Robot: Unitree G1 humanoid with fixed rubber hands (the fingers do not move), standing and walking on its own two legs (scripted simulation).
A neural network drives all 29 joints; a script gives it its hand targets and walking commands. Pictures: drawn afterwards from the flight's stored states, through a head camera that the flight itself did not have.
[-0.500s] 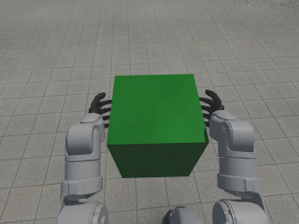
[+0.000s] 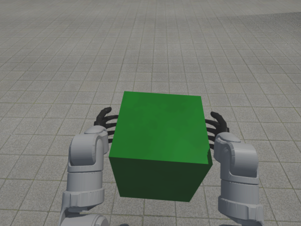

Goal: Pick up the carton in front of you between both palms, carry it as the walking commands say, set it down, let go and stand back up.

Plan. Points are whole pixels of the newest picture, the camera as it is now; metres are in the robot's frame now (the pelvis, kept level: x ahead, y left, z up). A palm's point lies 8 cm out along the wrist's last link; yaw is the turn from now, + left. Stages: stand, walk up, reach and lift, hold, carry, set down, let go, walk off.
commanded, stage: carry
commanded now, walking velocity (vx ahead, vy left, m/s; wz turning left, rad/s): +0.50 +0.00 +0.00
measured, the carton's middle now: (158, 149) +0.32 +0.01 +0.03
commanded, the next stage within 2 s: none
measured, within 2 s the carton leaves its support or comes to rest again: neither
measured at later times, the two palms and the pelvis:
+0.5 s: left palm (122, 75) +0.59 +0.14 +0.10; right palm (205, 78) +0.58 -0.15 +0.10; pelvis +0.33 +0.00 +0.00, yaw -2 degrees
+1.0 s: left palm (131, 39) +0.92 +0.15 +0.09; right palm (192, 38) +0.92 -0.15 +0.09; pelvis +0.66 +0.00 -0.01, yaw -2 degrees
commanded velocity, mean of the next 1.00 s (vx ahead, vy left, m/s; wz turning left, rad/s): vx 0.50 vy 0.00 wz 0.00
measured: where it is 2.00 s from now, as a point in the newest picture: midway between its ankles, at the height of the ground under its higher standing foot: (160, 128)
